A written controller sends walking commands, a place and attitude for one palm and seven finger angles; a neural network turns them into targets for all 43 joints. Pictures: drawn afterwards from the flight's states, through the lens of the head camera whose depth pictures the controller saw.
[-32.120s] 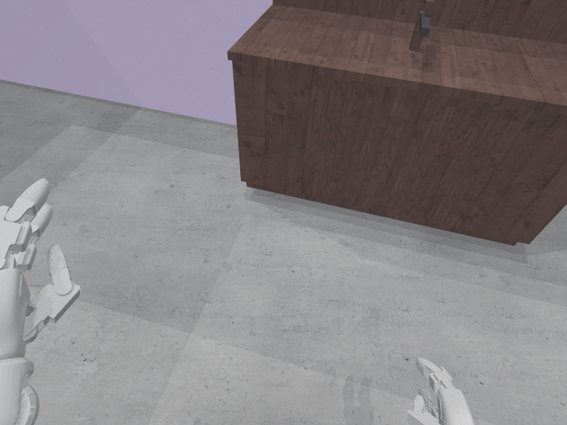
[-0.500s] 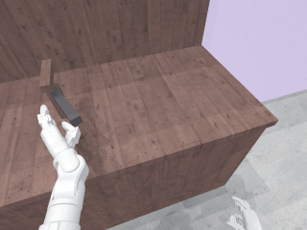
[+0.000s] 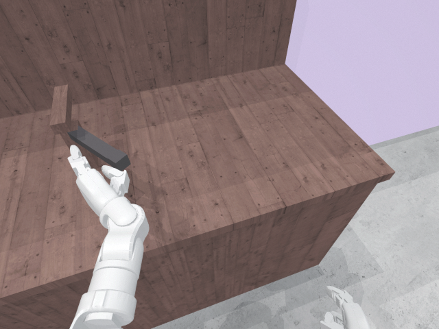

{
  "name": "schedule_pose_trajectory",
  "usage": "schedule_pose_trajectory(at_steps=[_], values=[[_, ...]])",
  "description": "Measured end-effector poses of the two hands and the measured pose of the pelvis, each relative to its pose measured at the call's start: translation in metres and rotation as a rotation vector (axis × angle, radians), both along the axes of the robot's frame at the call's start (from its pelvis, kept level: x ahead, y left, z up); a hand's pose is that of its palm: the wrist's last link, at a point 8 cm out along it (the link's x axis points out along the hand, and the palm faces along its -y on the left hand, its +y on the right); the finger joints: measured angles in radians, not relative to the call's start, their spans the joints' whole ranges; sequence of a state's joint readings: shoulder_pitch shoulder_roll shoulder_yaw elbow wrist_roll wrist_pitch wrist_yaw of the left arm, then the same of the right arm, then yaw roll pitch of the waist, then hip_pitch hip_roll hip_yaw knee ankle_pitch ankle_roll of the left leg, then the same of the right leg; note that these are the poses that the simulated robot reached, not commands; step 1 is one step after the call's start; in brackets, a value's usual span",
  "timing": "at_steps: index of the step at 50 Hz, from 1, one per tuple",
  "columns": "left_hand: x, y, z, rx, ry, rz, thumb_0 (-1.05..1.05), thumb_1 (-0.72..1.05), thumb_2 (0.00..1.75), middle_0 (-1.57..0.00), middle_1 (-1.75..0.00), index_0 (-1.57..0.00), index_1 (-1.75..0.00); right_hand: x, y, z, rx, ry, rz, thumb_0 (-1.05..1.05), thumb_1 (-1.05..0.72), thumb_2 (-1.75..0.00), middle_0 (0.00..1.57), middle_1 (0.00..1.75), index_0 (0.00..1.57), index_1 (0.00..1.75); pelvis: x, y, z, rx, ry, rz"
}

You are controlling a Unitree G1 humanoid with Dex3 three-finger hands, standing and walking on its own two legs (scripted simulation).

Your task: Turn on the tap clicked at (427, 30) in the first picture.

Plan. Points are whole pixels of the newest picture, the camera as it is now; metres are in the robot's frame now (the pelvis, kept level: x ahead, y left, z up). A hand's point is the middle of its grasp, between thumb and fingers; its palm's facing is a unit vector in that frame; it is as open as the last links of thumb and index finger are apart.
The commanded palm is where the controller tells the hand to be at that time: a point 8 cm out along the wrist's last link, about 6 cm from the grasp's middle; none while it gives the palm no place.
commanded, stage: push the lever round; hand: left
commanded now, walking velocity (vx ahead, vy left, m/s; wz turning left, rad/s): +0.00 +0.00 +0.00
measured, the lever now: (119, 161) +0.40 +0.23 +0.09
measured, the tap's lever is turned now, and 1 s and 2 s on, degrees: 35 62 86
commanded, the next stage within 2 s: lift the hand up off the lever in 1.36 s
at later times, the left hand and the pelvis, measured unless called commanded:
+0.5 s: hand (140, 161) +0.41 +0.19 +0.08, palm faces +0.81 -0.58 -0.12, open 7.8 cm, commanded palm +0.36 +0.21 +0.09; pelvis +0.01 -0.01 +0.00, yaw +0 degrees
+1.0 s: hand (149, 152) +0.44 +0.18 +0.08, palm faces +0.84 -0.52 -0.15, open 8.1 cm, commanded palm +0.39 +0.19 +0.09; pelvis +0.00 -0.02 -0.01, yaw +0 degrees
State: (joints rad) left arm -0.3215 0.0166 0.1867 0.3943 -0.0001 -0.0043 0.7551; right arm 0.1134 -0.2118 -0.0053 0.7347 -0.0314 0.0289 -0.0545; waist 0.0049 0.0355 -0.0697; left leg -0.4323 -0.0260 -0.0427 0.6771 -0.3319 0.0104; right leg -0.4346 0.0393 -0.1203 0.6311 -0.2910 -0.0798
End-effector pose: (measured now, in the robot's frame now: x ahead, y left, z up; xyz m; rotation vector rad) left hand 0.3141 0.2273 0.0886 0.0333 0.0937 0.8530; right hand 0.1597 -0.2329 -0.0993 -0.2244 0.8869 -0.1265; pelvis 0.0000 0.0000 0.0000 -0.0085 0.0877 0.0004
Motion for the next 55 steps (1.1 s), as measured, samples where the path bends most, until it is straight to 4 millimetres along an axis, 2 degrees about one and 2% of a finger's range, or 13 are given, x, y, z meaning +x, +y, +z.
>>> schedule_pose_trajectory(at_steps=[16, 24, 34, 47, 55], values=[[0.035, -0.022, 0.000, -0.009, 0.052, 0.063, 0.00, 0.91, 0.92, -0.16, -0.15, -0.15, -0.15, -0.009, -0.003, -0.012, 0.023, 0.069, 0.002, 0.01, -0.90, -0.90, 0.20, 0.30, 0.20, 0.30, 0.005, -0.004, -0.003, 0.002, 0.044, -0.001], [0.039, -0.025, 0.000, -0.005, 0.077, 0.097, 0.01, 0.90, 0.91, -0.16, -0.15, -0.15, -0.15, -0.019, -0.010, -0.017, 0.034, 0.100, -0.007, 0.01, -0.90, -0.90, 0.20, 0.30, 0.20, 0.30, 0.008, -0.008, -0.004, 0.005, 0.055, -0.003], [0.045, -0.025, -0.001, -0.001, 0.088, 0.138, 0.02, 0.90, 0.90, -0.16, -0.15, -0.15, -0.15, -0.032, -0.021, -0.020, 0.021, 0.118, -0.008, 0.01, -0.90, -0.90, 0.20, 0.30, 0.20, 0.30, 0.002, -0.013, -0.006, 0.003, 0.070, 0.006], [0.063, -0.038, 0.000, 0.002, 0.098, 0.170, 0.02, 0.90, 0.90, -0.16, -0.15, -0.09, -0.12, -0.059, -0.023, -0.036, 0.047, 0.169, -0.014, 0.01, -0.90, -0.90, 0.20, 0.30, 0.20, 0.30, -0.003, -0.018, -0.012, 0.010, 0.110, 0.003], [0.072, -0.042, 0.000, -0.001, 0.097, 0.182, 0.02, 0.90, 0.90, -0.16, -0.15, -0.08, -0.12, -0.079, -0.030, -0.040, 0.048, 0.199, -0.035, 0.01, -0.90, -0.90, 0.20, 0.30, 0.20, 0.30, -0.006, -0.022, -0.015, 0.013, 0.126, -0.001]])
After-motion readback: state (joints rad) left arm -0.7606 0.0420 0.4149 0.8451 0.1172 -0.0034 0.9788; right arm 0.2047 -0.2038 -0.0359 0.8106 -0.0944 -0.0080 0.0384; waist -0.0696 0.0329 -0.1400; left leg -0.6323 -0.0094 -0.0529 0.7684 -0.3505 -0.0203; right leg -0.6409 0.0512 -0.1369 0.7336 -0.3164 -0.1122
